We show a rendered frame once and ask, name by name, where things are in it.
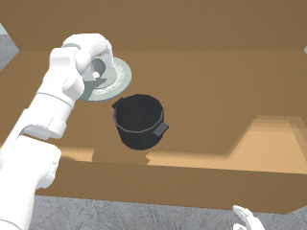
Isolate robot left hand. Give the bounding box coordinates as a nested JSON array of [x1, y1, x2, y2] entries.
[[62, 34, 113, 81]]

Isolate knob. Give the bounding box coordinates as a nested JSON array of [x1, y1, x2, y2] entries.
[[91, 58, 106, 76]]

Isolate pot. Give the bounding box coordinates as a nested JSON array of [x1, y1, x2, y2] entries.
[[112, 94, 169, 150]]

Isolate left robot forearm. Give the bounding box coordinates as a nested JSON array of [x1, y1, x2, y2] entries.
[[0, 41, 91, 167]]

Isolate robot right hand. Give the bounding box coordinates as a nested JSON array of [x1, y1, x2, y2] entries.
[[232, 205, 265, 230]]

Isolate left robot upper arm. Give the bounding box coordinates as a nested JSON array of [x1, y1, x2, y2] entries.
[[0, 134, 61, 230]]

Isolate table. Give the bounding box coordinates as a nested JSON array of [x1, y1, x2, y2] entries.
[[0, 0, 307, 215]]

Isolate lid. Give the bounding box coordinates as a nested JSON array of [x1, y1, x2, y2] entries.
[[79, 56, 132, 103]]

